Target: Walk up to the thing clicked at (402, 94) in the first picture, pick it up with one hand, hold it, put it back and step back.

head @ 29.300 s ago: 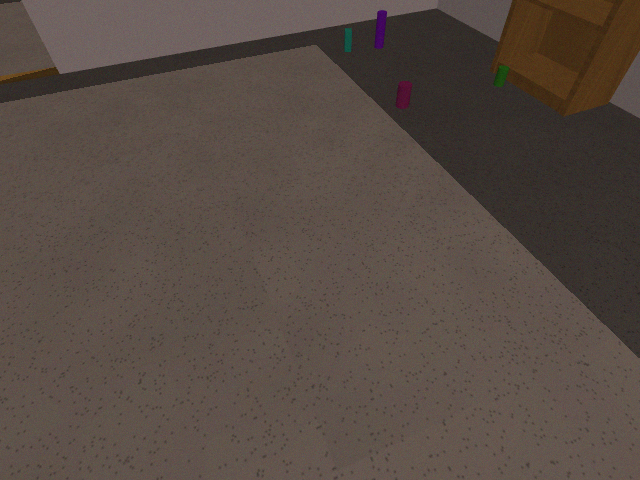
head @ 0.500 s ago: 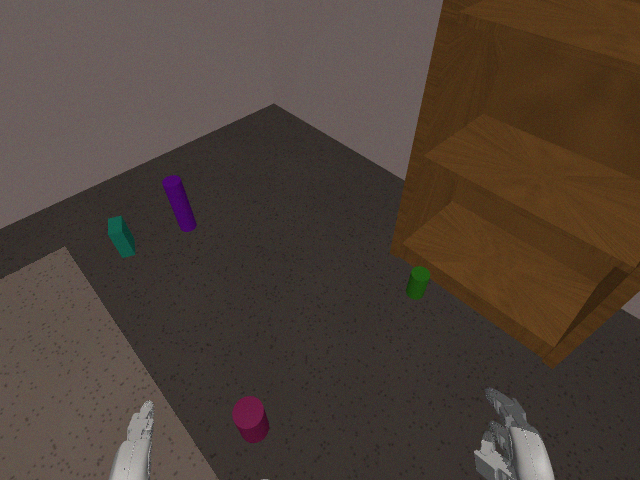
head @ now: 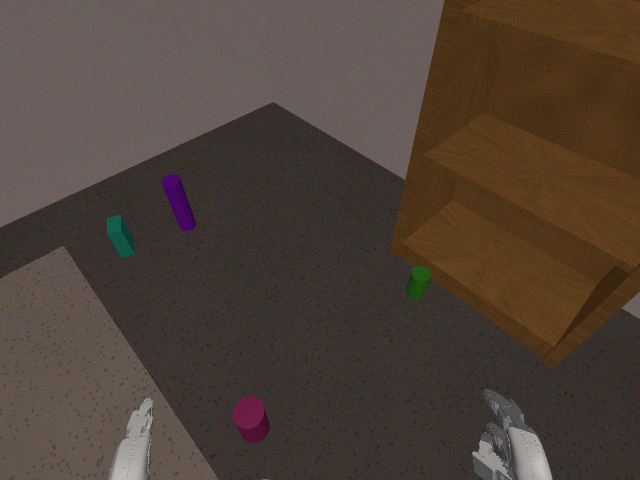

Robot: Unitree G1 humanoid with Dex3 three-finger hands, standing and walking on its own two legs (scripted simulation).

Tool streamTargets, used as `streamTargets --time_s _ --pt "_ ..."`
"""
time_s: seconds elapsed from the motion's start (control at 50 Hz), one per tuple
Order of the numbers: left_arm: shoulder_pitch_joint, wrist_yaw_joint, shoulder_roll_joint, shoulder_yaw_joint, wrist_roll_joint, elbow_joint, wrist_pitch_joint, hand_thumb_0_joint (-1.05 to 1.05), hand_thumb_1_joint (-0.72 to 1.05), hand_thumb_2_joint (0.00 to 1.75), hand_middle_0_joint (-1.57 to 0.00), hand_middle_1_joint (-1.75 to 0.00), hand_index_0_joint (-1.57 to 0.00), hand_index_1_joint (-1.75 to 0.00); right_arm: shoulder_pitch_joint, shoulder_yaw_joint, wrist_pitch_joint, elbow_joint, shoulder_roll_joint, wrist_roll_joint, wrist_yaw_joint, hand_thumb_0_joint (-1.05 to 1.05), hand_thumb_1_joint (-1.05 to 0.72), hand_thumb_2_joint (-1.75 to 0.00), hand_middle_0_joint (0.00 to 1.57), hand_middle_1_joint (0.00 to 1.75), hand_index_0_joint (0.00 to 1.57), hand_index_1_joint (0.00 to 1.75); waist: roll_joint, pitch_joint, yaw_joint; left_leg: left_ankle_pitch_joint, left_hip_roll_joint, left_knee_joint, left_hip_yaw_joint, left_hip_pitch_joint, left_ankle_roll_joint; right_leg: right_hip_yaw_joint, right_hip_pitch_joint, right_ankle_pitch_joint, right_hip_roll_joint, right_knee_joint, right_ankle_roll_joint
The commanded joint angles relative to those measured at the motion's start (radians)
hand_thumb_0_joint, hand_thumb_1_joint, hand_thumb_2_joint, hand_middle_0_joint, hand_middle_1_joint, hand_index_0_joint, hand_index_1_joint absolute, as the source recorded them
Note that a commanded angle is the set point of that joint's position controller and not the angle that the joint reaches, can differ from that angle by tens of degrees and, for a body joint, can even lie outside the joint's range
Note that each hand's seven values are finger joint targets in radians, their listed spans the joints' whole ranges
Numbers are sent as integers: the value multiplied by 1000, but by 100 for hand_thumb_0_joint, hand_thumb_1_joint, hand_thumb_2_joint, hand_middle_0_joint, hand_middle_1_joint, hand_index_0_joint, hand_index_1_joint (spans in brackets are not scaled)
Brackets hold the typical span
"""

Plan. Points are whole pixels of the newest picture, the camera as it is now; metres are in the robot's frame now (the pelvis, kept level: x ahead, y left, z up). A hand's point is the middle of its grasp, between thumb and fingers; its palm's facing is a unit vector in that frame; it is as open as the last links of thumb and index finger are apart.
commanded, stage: stand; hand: left
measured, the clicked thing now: (252, 420) +0.40 +0.19 -0.65
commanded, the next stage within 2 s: none
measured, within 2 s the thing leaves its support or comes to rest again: neither
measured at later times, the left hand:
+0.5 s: hand out of the picture +0.14 +0.20 -0.10, palm faces -0.03 -0.95 -0.32, open 9.8 cm
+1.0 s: hand out of the picture +0.04 +0.26 -0.11, palm faces -0.01 -0.94 -0.34, open 7.4 cm
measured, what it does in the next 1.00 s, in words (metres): rises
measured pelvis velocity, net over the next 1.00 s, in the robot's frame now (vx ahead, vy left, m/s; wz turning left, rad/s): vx -0.01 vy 0.02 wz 0.01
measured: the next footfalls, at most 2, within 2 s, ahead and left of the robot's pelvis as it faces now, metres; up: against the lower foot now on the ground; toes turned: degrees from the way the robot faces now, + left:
none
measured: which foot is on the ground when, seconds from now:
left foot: down 0.00-1.00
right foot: down 0.00-1.00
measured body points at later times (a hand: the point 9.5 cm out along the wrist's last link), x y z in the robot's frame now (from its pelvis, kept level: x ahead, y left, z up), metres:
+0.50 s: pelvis -0.01 +0.00 +0.01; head +0.01 +0.00 +0.46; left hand +0.14 +0.25 -0.07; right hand +0.14 -0.26 -0.09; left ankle +0.02 +0.12 -0.69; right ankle +0.00 -0.14 -0.69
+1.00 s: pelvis -0.01 +0.02 +0.05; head -0.02 +0.02 +0.50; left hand +0.04 +0.31 -0.09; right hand +0.06 -0.26 -0.08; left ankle +0.02 +0.12 -0.69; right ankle +0.00 -0.14 -0.69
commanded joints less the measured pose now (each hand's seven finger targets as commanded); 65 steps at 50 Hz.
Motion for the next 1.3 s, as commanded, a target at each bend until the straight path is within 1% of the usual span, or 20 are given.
streamTargets --time_s 0.0,0.06,0.12,0.2,0.26,0.32,0.34,0.36,0.38,0.42,0.5,0.64,0.72,0.82,0.86,0.92,1.02,1.14,1.2,1.28 --pt "-17 8 93 47 10 -187 -49 0 -54 6 -5 -6 -5 -6 -60 -53 -50 -151 -124 -4 -14 0 -90 -90 20 30 20 30 27 -102 4 173 -30 -172 3 116 10 -32 9 165 42 -138 -30" --pt "-24 9 98 54 10 -197 -54 0 -54 6 -5 -6 -5 -6 -67 -50 -51 -158 -119 -4 -16 0 -90 -90 20 30 20 30 6 -98 2 155 -35 -163 12 108 15 -25 13 155 37 -155 -26" --pt "-21 8 99 56 10 -194 -53 0 -30 30 -20 -30 -20 -30 -60 -51 -50 -157 -120 -3 -17 0 -90 -90 20 30 20 30 3 -107 1 190 -37 -150 20 118 15 -21 23 192 33 -152 -24" --pt "-42 8 94 46 9 -184 -49 0 2 62 -20 -30 -20 -30 -69 -48 -50 -161 -119 -3 -18 0 -90 -90 20 30 20 30 -1 -81 -7 154 -38 -153 21 101 19 -20 7 161 32 -162 -21" --pt "-49 10 110 61 8 -205 -53 0 26 86 -20 -30 -20 -30 -78 -48 -51 -163 -120 -2 -18 0 -90 -90 20 30 20 30 20 -81 10 122 -38 -169 17 93 16 -23 8 123 32 -161 -27" --pt "-19 10 99 57 10 -173 -49 0 50 90 -20 -30 -20 -30 -68 -52 -53 -158 -121 -5 -22 0 -90 -90 20 30 20 30 -17 -99 2 138 -39 -155 18 97 21 -20 20 144 32 -165 -22" --pt "-166 -40 260 98 103 178 -152 0 58 90 -20 -30 -20 -30 -124 -97 24 50 -262 -107 38 0 -90 -90 20 30 20 30 -122 49 33 227 -18 -163 -23 103 50 97 147 191 -69 -230 -90" --pt "-156 -67 265 106 114 254 -195 0 66 90 -20 -30 -20 -30 -87 -101 51 90 -246 -113 74 0 -90 -90 20 30 20 30 -149 -33 22 219 -10 -159 -9 161 71 125 173 235 -92 -220 -110" --pt "-166 -86 273 99 100 276 -222 0 74 90 -20 -30 -20 -30 -89 -105 64 92 -253 -106 90 0 -90 -90 20 30 20 30 -101 -28 12 235 -13 -177 -28 186 80 143 148 257 -89 -220 -117" --pt "-183 -102 270 85 75 356 -249 0 90 90 -20 -30 -20 -30 -101 -104 71 124 -244 -74 122 0 -90 -90 20 30 20 30 -35 -21 29 221 -11 -225 -49 212 80 134 174 227 -88 -226 -106" --pt "-233 -110 288 77 56 509 -265 0 90 90 -20 -30 -20 -30 -126 -110 83 188 -242 -55 153 0 -90 -90 20 30 20 30 -73 12 30 195 -23 -273 -35 263 70 139 182 175 -101 -329 -86" --pt "-259 -103 288 70 38 708 -277 0 90 90 -20 -30 -20 -30 -119 -105 94 316 -264 -50 155 0 -90 -90 20 30 20 30 -4 8 34 364 19 -402 -76 379 66 85 305 336 -84 -360 -56" --pt "-260 -103 290 59 34 806 -262 0 90 90 -20 -30 -20 -30 -141 -98 105 374 -289 -45 152 0 -90 -90 20 30 20 30 27 84 37 225 41 -541 -109 362 57 74 341 237 -74 -433 -44" --pt "-284 -106 304 51 30 898 -262 0 90 90 -20 -30 -20 -30 -129 -93 106 449 -306 -35 148 0 -90 -90 20 30 20 30 15 70 29 328 50 -594 -100 439 47 76 406 300 -90 -486 -38" --pt "-284 -107 303 46 30 929 -258 0 90 90 -20 -30 -20 -30 -143 -93 108 471 -317 -34 149 0 -90 -90 20 30 20 30 28 95 33 246 53 -640 -115 419 45 66 415 269 -85 -505 -32" --pt "-286 -107 316 44 33 970 -261 0 90 90 -20 -30 -20 -30 -158 -90 109 493 -313 -31 149 0 -90 -90 20 30 20 30 -15 109 37 305 49 -638 -104 447 44 75 422 297 -102 -538 -29" --pt "-293 -110 315 36 36 1009 -261 0 90 90 -20 -30 -20 -30 -167 -90 119 525 -316 -28 155 0 -90 -90 20 30 20 30 -16 143 31 177 43 -675 -106 427 38 70 399 201 -96 -578 -22" --pt "-305 -110 324 36 36 1038 -265 0 90 90 -20 -30 -20 -30 -180 -89 124 547 -317 -25 160 0 -90 -90 20 30 20 30 -24 141 26 157 44 -681 -104 427 39 79 397 176 -103 -605 -20" --pt "-295 -113 325 35 38 1049 -260 0 90 90 -20 -30 -20 -30 -188 -90 129 551 -323 -25 162 0 -90 -90 20 30 20 30 -10 174 29 58 47 -702 -116 394 38 75 359 94 -95 -611 -20" --pt "-308 -113 341 39 36 1052 -266 0 90 90 -20 -30 -20 -30 -183 -87 128 555 -306 -25 166 0 -90 -90 20 30 20 30 -47 153 22 129 36 -664 -98 425 39 101 342 70 -112 -636 -27"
